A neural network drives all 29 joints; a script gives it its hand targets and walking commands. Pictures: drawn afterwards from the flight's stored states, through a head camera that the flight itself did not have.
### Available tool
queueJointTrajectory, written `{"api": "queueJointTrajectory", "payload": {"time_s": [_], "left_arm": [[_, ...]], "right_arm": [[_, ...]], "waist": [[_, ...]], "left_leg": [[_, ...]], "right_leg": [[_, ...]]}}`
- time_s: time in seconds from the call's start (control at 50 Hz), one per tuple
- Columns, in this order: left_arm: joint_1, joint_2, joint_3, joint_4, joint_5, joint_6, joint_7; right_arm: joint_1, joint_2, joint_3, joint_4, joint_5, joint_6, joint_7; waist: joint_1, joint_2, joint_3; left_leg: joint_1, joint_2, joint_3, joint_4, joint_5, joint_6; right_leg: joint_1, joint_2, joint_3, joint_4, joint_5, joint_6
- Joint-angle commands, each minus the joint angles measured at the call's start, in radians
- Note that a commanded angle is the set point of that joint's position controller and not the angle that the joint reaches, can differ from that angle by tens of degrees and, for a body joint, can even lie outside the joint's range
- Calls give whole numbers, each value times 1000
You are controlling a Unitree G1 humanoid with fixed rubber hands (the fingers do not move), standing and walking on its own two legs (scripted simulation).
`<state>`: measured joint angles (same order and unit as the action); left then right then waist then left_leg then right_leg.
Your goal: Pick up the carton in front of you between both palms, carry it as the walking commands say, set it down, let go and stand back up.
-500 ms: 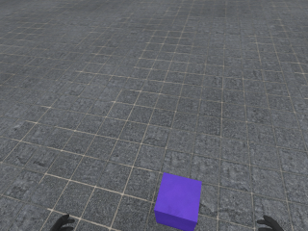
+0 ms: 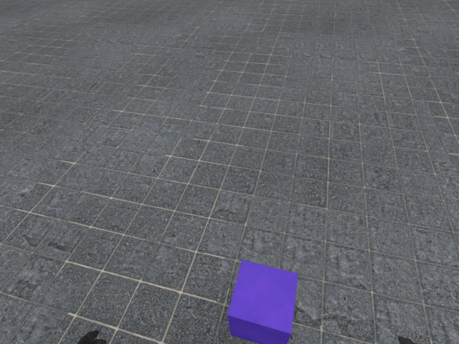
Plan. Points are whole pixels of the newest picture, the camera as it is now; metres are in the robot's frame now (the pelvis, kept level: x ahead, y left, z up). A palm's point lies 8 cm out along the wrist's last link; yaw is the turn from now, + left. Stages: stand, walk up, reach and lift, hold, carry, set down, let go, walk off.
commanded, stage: stand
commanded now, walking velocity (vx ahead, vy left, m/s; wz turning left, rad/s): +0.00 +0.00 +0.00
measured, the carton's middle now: (263, 305) +0.41 -0.06 -0.65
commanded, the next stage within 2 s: none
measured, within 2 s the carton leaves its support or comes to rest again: neither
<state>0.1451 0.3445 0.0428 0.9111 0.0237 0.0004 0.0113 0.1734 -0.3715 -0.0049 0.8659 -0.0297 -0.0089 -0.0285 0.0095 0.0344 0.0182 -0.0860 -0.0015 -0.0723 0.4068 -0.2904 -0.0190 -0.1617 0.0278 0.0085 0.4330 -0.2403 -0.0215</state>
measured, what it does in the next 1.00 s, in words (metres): stands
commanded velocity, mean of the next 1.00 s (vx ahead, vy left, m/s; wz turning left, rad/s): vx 0.00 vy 0.00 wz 0.00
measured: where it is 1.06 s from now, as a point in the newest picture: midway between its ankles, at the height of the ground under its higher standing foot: outside the picture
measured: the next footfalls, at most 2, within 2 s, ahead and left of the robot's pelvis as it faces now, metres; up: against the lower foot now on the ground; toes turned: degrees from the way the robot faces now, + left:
none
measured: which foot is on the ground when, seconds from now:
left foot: down 0.00-1.00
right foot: down 0.00-1.00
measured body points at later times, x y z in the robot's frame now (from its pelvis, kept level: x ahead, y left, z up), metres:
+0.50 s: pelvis -0.02 +0.00 +0.00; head -0.02 -0.01 +0.45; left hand +0.09 +0.32 -0.10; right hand +0.09 -0.30 -0.12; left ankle -0.04 +0.14 -0.74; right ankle +0.00 -0.11 -0.74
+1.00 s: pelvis -0.02 +0.00 +0.00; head -0.02 -0.01 +0.45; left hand +0.08 +0.32 -0.10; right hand +0.08 -0.31 -0.12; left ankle -0.04 +0.14 -0.74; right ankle +0.00 -0.11 -0.74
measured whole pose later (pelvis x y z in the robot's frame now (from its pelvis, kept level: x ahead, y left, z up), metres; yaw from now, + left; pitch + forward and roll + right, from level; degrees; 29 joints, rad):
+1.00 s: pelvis -0.02 +0.00 +0.00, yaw +0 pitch -2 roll +0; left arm 0.10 0.38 0.02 1.05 0.01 -0.01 0.00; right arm 0.14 -0.40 0.01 1.01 -0.02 -0.02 -0.02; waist 0.01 0.02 0.03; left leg -0.07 0.00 -0.06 0.34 -0.23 -0.02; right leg -0.15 0.02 0.02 0.36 -0.17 -0.01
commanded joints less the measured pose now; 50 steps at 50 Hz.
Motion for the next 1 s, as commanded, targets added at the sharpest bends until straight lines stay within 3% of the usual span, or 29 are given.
{"api": "queueJointTrajectory", "payload": {"time_s": [0.0,0.34,0.98], "left_arm": [[-37,169,32,-39,-2,-12,3],[-56,189,18,29,-7,-16,-2],[-78,211,4,100,-13,-19,-3]], "right_arm": [[-29,-149,-30,-39,1,-13,-2],[-39,-168,-21,32,5,-17,5],[-55,-187,-18,100,10,-17,9]], "waist": [[0,-29,-29],[0,-28,-12],[-3,-31,-22]], "left_leg": [[-54,88,-60,-60,224,25],[-63,95,-69,-99,167,30],[-45,104,-67,-122,185,32]], "right_leg": [[51,-119,109,-68,221,-5],[49,-126,118,-105,156,-5],[57,-136,125,-123,192,-6]]}}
